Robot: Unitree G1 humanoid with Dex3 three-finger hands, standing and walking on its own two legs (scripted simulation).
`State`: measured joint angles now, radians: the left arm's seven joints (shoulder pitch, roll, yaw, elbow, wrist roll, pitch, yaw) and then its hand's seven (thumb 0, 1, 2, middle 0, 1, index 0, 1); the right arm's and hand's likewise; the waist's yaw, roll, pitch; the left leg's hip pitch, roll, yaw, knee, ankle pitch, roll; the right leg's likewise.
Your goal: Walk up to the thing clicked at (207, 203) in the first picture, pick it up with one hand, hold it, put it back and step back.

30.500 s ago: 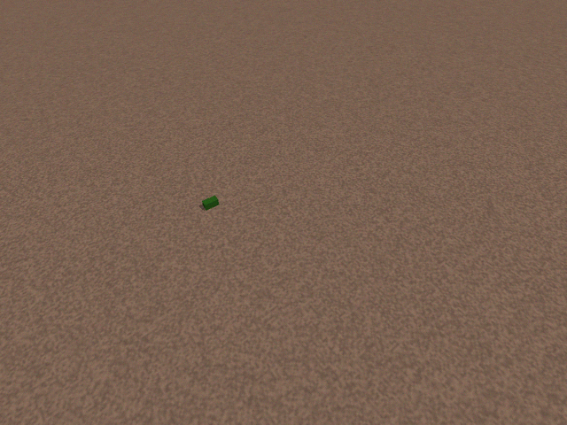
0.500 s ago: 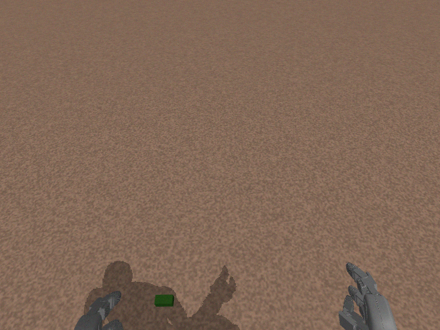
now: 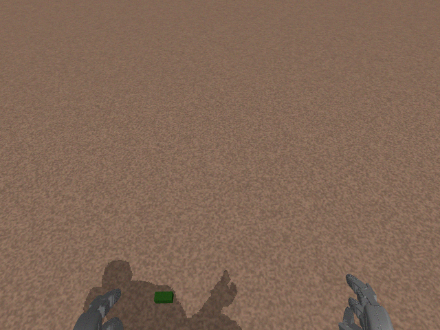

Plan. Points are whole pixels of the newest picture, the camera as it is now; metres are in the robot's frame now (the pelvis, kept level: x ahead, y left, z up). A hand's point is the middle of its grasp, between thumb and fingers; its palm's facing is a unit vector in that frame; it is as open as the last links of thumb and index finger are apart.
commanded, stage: home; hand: left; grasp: from above
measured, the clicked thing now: (164, 297) +0.43 +0.25 -0.70
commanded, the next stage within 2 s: stand in 1.28 s
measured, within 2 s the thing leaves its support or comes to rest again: neither
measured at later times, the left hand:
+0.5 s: hand out of the picture +0.16 +0.18 -0.04, palm faces +0.05 -0.98 -0.20, open 7.4 cm
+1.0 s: hand out of the picture +0.17 +0.18 -0.05, palm faces +0.04 -0.98 -0.20, open 7.4 cm
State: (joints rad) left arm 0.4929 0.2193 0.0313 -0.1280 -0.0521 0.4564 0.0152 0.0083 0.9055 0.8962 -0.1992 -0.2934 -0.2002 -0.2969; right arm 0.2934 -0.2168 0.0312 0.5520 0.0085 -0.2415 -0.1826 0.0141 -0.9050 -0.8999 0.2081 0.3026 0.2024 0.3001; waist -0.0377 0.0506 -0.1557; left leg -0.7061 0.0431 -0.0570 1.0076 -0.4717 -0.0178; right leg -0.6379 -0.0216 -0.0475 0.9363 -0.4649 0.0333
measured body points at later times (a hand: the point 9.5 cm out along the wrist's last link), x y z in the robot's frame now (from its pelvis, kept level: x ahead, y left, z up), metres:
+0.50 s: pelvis +0.00 +0.00 +0.00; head +0.01 +0.00 +0.45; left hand +0.16 +0.23 -0.03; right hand +0.16 -0.25 -0.06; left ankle +0.02 +0.13 -0.68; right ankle +0.00 -0.14 -0.68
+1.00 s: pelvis +0.00 +0.00 +0.00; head +0.02 +0.00 +0.45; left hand +0.16 +0.23 -0.03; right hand +0.16 -0.25 -0.06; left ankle +0.02 +0.13 -0.68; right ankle +0.00 -0.14 -0.68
